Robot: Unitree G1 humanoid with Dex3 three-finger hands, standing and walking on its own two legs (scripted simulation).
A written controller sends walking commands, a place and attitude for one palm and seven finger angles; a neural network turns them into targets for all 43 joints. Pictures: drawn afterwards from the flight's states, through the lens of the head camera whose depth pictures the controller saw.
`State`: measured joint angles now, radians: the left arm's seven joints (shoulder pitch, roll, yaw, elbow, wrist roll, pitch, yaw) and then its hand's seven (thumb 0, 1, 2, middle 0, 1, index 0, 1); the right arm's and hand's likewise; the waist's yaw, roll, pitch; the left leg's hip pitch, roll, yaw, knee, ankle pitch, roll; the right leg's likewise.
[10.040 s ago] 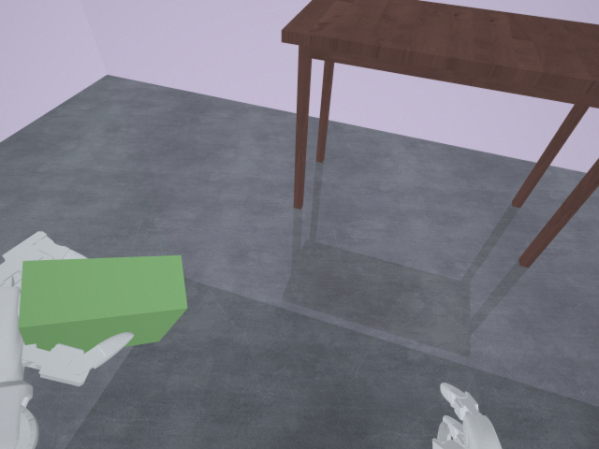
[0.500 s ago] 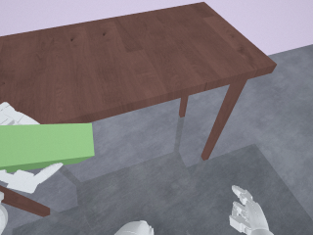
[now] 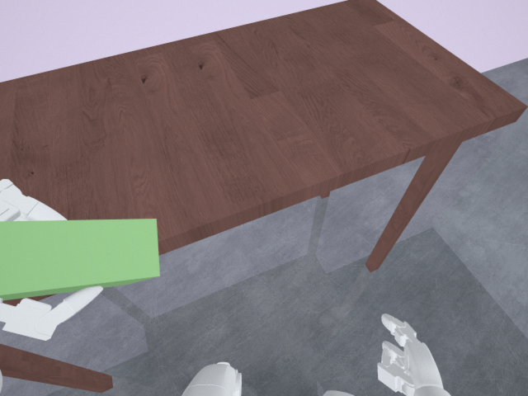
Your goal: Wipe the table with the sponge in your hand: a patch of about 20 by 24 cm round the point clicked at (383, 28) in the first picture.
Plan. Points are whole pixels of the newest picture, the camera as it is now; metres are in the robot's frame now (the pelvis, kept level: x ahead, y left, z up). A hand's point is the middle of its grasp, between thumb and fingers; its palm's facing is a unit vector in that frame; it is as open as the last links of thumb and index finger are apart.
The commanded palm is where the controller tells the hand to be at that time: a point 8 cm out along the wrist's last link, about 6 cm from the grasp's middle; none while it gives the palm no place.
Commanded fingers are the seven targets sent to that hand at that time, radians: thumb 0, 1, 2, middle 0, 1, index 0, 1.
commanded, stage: shuffle to correct the standing spot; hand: left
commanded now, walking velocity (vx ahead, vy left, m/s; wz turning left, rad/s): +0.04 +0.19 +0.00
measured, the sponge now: (98, 259) +0.24 +0.18 +0.17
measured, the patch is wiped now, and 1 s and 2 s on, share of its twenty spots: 0.00 0.00 0.00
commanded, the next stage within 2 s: come to a stop and stand still in 0.22 s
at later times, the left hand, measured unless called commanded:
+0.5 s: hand out of the picture +0.22 +0.34 +0.21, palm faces +0.40 -0.78 -0.47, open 9.6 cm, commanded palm +0.17 +0.39 +0.19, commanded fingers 0.00 0.10 1.30 -1.20 -1.60 -1.20 -1.60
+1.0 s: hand out of the picture +0.24 +0.42 +0.20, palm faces +0.44 -0.76 -0.47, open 9.6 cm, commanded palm +0.16 +0.42 +0.19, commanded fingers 0.00 0.10 1.30 -1.20 -1.60 -1.20 -1.60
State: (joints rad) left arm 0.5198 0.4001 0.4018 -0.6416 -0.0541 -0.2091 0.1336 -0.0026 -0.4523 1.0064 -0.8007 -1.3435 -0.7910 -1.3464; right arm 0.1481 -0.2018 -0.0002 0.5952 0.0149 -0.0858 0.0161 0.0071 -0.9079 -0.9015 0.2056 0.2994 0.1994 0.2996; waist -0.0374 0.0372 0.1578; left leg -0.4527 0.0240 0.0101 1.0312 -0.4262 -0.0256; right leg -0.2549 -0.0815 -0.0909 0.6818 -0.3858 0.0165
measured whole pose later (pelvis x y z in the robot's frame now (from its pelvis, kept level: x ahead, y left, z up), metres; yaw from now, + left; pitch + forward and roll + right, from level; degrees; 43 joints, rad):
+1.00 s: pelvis +0.00 +0.14 +0.01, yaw -1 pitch -2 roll -2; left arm 0.27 0.49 0.42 -0.36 -0.02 -0.15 0.08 0.00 -0.45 1.01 -0.80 -1.34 -0.79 -1.35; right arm 0.22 -0.21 0.00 0.63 0.01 -0.09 -0.06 0.01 -0.91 -0.90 0.21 0.30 0.20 0.30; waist 0.05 0.02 0.05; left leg -0.29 0.03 -0.02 0.55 -0.22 -0.01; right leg -0.20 0.05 -0.03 0.47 -0.24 -0.02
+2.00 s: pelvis +0.02 +0.18 +0.02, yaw -1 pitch -1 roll -2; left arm 0.42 0.36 0.36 -0.47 -0.03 -0.17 0.11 0.00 -0.45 1.01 -0.80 -1.35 -0.79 -1.35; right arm 0.18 -0.21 0.01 0.57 0.02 -0.08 -0.02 0.01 -0.91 -0.90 0.21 0.30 0.20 0.30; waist 0.03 0.00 0.07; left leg -0.24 -0.01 0.01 0.49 -0.23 0.05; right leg -0.15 -0.01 0.00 0.39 -0.22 0.03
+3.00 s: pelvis +0.02 +0.11 +0.01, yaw -1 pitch -1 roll -1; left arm 0.48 0.39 0.39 -0.55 -0.09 -0.13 0.09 0.00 -0.45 1.02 -0.80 -1.35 -0.79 -1.35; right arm 0.19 -0.22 -0.03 0.55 0.02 -0.05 -0.03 0.01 -0.91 -0.90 0.20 0.30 0.20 0.30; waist 0.00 0.00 0.09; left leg -0.29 0.07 -0.03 0.55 -0.25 -0.05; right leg -0.21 0.08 -0.04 0.49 -0.27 -0.06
